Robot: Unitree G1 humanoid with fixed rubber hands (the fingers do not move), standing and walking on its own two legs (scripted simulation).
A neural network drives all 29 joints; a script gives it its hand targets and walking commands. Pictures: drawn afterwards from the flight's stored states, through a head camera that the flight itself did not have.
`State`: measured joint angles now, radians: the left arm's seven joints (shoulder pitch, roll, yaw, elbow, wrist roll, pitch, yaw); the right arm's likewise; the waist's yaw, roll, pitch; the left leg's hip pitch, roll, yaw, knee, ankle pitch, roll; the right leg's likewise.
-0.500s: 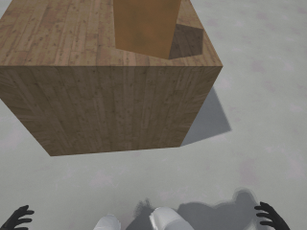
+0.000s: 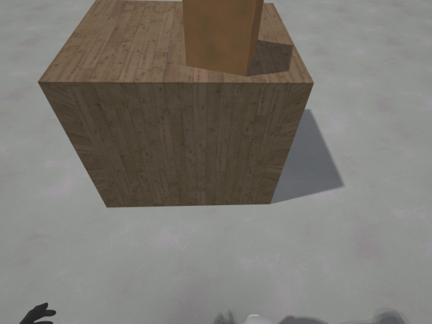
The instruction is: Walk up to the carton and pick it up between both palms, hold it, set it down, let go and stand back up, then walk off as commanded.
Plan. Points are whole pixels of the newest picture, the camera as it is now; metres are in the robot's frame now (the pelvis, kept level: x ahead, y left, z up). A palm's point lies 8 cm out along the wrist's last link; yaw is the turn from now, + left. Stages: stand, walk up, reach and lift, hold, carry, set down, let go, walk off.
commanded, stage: walk off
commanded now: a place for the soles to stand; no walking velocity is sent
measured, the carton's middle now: (225, 20) +0.97 -0.03 +0.13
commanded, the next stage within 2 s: stand in 0.56 s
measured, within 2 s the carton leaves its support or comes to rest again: neither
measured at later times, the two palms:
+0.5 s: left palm out of the picture +0.07 +0.31 -0.09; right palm out of the picture +0.11 -0.31 -0.07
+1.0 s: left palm out of the picture +0.11 +0.31 -0.07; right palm out of the picture +0.10 -0.31 -0.07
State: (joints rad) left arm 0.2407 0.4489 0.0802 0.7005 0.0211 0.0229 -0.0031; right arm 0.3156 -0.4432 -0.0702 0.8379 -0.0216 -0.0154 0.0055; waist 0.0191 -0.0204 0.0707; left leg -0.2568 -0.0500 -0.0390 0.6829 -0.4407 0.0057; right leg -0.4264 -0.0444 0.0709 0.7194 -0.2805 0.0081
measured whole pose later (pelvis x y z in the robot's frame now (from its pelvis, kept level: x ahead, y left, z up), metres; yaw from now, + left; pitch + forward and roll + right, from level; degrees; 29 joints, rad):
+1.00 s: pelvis +0.00 +0.00 +0.03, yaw +1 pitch -2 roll +0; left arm 0.04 0.39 0.02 1.07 0.01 -0.02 0.00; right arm 0.05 -0.39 -0.01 1.11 -0.01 -0.03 0.00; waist 0.00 -0.02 0.05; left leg -0.12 -0.02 -0.05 0.34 -0.19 0.00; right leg -0.16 0.01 0.07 0.36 -0.17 0.01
